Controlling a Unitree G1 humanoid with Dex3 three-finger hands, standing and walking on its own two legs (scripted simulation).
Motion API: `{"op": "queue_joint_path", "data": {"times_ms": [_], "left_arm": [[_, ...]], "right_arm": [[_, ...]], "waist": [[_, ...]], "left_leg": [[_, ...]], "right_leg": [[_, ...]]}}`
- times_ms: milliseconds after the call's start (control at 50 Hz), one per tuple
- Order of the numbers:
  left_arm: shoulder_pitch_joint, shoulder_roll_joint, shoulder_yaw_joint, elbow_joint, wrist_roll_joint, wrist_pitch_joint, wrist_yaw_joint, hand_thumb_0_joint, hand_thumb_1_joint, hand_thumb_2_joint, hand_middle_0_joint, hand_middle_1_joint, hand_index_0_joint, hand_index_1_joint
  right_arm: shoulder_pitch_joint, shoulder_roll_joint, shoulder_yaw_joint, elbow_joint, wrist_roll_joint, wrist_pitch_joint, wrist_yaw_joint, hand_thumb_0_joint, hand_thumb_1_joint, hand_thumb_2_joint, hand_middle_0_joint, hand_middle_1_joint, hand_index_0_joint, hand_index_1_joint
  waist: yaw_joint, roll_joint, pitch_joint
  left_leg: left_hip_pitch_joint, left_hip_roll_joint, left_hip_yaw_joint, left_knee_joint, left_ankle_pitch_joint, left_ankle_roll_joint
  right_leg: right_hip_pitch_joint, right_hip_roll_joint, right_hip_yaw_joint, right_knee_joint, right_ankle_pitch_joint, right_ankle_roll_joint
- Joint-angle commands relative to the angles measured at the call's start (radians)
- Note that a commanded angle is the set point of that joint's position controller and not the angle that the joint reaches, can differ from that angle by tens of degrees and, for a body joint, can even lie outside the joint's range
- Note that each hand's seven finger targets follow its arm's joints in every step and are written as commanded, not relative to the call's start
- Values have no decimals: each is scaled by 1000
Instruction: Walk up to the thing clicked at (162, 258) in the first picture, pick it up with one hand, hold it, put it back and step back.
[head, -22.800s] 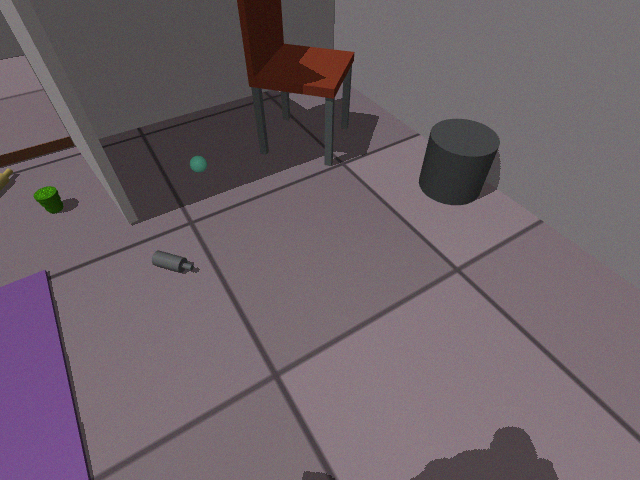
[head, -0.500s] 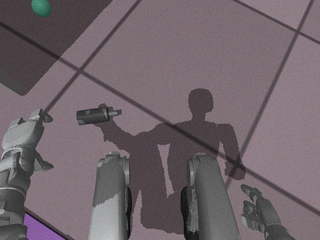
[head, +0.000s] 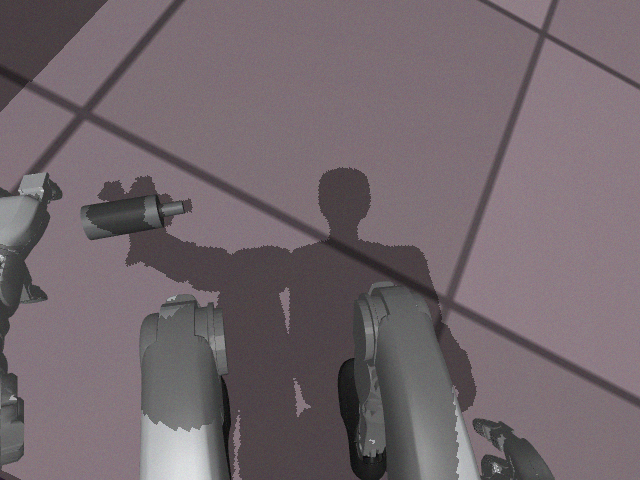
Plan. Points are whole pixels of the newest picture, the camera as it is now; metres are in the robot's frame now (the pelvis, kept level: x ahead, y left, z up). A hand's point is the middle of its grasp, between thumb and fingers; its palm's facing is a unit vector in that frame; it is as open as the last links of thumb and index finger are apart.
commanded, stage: rise first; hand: left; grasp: from above
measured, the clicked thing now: (136, 214) +0.51 +0.28 -0.33
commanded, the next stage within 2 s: none
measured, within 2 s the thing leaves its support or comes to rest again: neither
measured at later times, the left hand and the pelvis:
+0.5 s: hand (51, 240) +0.42 +0.35 -0.19, palm faces -0.44 -0.11 -0.89, open 14.1 cm; pelvis +0.01 +0.00 -0.02, yaw -1 degrees
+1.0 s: hand (62, 236) +0.43 +0.35 -0.20, palm faces -0.43 -0.11 -0.90, open 14.0 cm; pelvis +0.01 +0.00 -0.04, yaw -2 degrees
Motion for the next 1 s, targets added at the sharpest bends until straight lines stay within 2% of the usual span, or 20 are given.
{"op": "queue_joint_path", "data": {"times_ms": [0,20,100,140,180,220,300,400,420,460,500,540,580,620,680,760,780,820,920,980], "left_arm": [[-292,309,56,-107,15,-9,66,0,-531,992,-68,-1000,-71,-996],[-294,314,61,-101,15,-6,73,0,-534,991,-69,-1000,-71,-997],[-309,297,48,-50,21,3,88,0,-535,987,-70,-1002,-72,-999],[-329,312,62,-59,22,7,97,0,-533,987,-75,-999,-76,-997],[-332,323,64,-44,24,11,100,0,-529,977,-71,-1008,-76,-1002],[-335,309,54,-25,27,14,102,0,-539,987,-74,-1000,-74,-998],[-332,322,70,-37,20,20,108,0,-533,977,-72,-1013,-77,-1007],[-342,319,69,-23,15,24,112,0,-536,981,-65,-1029,-73,-1020],[-345,327,80,-32,10,23,113,0,-526,970,-65,-1031,-76,-1018],[-336,317,69,-16,20,22,110,0,-536,977,-67,-1034,-75,-1024],[-344,340,83,-11,19,19,114,0,-532,979,-66,-1031,-74,-1021],[-339,313,68,1,21,18,117,0,-541,987,-69,-1022,-73,-1017],[-350,331,75,9,22,14,118,0,-539,988,-68,-1027,-73,-1021],[-348,336,78,8,26,12,123,0,-538,984,-70,-1026,-75,-1020],[-346,326,73,25,21,13,129,0,-531,977,-71,-1034,-79,-1025],[-363,356,86,25,31,9,137,0,-515,964,-88,-1017,-95,-1009],[-343,343,77,53,28,12,139,0,-595,1044,-98,-960,-64,-995],[-381,349,82,30,24,10,146,0,-530,984,-108,-977,-99,-986],[-385,347,76,59,30,18,154,0,-500,960,-134,-958,-126,-966],[-384,351,77,60,27,23,154,0,-503,961,-138,-950,-128,-960]], "right_arm": [[140,-218,-74,-35,-17,-13,-5,0,-892,-898,200,300,200,300],[139,-219,-75,-29,-18,-15,-6,0,-894,-899,200,300,200,300],[148,-216,-70,-20,-27,-18,0,0,-896,-900,200,300,200,300],[157,-221,-70,-17,-32,-18,2,0,-897,-900,200,300,200,300],[149,-220,-69,-15,-35,-19,3,0,-897,-900,200,300,200,300],[147,-213,-66,-17,-33,-19,5,0,-898,-900,200,300,200,300],[147,-209,-65,-13,-37,-21,7,0,-898,-900,200,300,200,300],[156,-206,-57,-12,-41,-17,11,0,-899,-900,200,300,200,300],[157,-208,-57,-9,-43,-17,11,0,-897,-899,200,300,200,300],[158,-208,-51,-7,-46,-16,12,0,-899,-900,200,300,200,300],[158,-218,-54,-12,-44,-14,15,0,-897,-899,200,300,200,300],[153,-213,-48,-8,-49,-13,15,0,-897,-899,200,300,200,300],[151,-221,-43,-9,-50,-13,16,0,-896,-899,200,300,200,300],[152,-221,-42,-8,-51,-12,17,0,-897,-899,200,300,200,300],[154,-225,-37,-7,-54,-15,20,0,-898,-900,200,300,200,300],[155,-227,-31,-6,-63,-13,22,0,-898,-900,200,300,200,300],[150,-222,-30,-2,-61,-14,22,0,-904,-902,200,300,200,300],[148,-224,-29,0,-64,-16,21,0,-900,-900,200,300,200,300],[153,-230,-23,7,-72,-19,21,0,-901,-901,200,300,200,300],[154,-223,-22,6,-69,-21,22,0,-902,-901,200,300,200,300]], "waist": [[20,226,-617],[26,233,-619],[5,231,-622],[1,229,-640],[6,251,-636],[-3,242,-623],[8,246,-645],[-13,219,-650],[-6,225,-652],[-7,246,-650],[-13,249,-639],[-16,253,-623],[-22,260,-612],[-16,272,-623],[-29,253,-609],[-29,267,-636],[-24,249,-610],[-32,275,-615],[-48,253,-605],[-39,262,-615]], "left_leg": [[517,-22,108,-242,51,44],[529,-20,106,-238,58,42],[515,-17,103,-210,88,45],[515,-16,105,-199,110,46],[512,-15,104,-194,103,45],[493,-15,105,-187,91,45],[497,-15,107,-171,119,46],[465,-14,109,-144,145,51],[472,-15,109,-146,151,51],[491,-14,101,-149,159,46],[477,-12,98,-149,137,46],[472,-13,97,-149,128,46],[460,-13,92,-149,115,46],[469,-13,92,-144,123,44],[457,-13,93,-134,129,46],[451,-15,97,-124,136,46],[432,-16,100,-122,122,47],[438,-16,97,-126,108,45],[424,-16,98,-105,122,49],[438,-15,96,-109,124,47]], "right_leg": [[205,23,-97,-237,90,-80],[197,22,-97,-232,97,-80],[196,25,-104,-209,135,-76],[205,26,-105,-202,155,-75],[193,25,-104,-192,151,-76],[183,28,-106,-189,141,-78],[201,28,-103,-177,168,-76],[228,33,-102,-177,200,-70],[227,30,-101,-172,204,-70],[212,32,-109,-157,207,-73],[200,31,-113,-155,189,-74],[189,31,-115,-148,181,-73],[176,32,-118,-145,171,-73],[175,31,-119,-136,176,-73],[178,31,-121,-135,187,-71],[194,35,-119,-135,195,-71],[186,37,-116,-142,184,-73],[169,36,-120,-131,167,-74],[185,36,-119,-136,187,-68],[184,36,-118,-133,188,-71]]}}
